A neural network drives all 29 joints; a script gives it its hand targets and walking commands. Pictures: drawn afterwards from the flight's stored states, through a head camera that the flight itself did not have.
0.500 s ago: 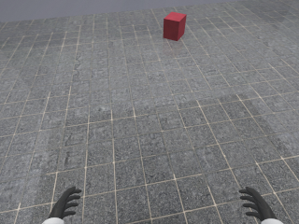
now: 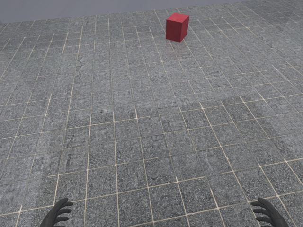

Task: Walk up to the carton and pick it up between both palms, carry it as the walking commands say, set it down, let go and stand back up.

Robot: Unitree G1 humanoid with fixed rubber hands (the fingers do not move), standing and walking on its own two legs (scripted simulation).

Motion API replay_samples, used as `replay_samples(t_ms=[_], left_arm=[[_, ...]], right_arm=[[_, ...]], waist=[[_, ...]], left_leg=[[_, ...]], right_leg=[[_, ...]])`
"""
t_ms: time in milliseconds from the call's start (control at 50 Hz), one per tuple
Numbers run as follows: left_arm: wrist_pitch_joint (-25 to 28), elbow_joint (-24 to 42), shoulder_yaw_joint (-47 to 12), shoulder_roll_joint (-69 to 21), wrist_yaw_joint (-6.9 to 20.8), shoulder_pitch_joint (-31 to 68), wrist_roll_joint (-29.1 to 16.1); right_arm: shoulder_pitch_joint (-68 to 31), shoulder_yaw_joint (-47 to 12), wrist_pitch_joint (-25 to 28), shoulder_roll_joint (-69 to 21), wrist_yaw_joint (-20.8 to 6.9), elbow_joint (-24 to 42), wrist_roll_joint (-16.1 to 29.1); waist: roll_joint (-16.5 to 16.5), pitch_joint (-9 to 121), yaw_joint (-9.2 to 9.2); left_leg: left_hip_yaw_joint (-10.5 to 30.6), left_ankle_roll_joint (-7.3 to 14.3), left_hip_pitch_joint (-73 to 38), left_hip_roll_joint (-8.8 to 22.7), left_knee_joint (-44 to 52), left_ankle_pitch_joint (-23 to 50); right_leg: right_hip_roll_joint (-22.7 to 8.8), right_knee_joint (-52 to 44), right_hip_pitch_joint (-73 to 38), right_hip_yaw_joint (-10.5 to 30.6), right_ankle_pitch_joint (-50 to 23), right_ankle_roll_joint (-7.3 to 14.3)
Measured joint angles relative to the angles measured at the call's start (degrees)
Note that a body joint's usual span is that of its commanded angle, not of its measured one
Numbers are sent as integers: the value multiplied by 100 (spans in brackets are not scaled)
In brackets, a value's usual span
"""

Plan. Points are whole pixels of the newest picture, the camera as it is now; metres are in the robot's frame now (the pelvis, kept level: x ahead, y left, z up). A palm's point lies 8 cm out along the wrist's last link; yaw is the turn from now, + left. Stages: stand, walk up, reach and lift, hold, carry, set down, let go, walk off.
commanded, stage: stand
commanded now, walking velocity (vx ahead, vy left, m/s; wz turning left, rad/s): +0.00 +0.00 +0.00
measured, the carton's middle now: (177, 27) +2.53 -0.28 -0.63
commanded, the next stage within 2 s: walk up in 1.58 s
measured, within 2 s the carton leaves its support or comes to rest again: neither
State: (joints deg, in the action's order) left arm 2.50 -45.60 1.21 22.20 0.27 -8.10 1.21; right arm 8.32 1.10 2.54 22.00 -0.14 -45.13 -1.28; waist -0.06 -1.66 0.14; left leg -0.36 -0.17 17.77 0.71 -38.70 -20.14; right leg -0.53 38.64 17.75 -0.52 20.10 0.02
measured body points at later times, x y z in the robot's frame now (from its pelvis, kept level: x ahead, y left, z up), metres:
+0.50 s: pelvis +0.00 +0.00 +0.02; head +0.00 +0.00 +0.47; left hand +0.13 +0.31 -0.09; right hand +0.13 -0.31 -0.09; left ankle +0.01 +0.12 -0.72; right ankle +0.01 -0.12 -0.72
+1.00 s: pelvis +0.00 +0.00 +0.03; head +0.00 +0.00 +0.47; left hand +0.11 +0.32 -0.09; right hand +0.11 -0.32 -0.09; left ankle +0.01 +0.12 -0.72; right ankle +0.01 -0.12 -0.72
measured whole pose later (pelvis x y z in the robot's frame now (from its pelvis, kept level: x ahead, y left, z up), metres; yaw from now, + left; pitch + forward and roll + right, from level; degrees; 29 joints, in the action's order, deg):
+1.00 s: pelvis +0.00 +0.00 +0.03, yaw +0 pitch -2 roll +0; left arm 1.4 -60.6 -0.2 22.7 0.1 -4.9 0.7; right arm 5.1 0.2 1.4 22.6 -0.2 -60.3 -0.8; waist -0.1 -2.2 0.1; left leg -0.5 -0.5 8.1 0.7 -20.9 -10.8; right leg -0.5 21.0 8.2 -0.4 10.8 -0.3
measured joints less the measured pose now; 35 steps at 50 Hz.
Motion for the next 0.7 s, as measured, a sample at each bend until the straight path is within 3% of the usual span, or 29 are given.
replay_samples(t_ms=[700], left_arm=[[-77,-1335,-137,45,-4,314,-40]], right_arm=[[-323,-93,-88,45,-13,-1355,51]], waist=[[1,-43,0]], left_leg=[[-21,-25,-895,-1,1614,855]], right_leg=[[-2,-1594,-881,10,-849,-27]])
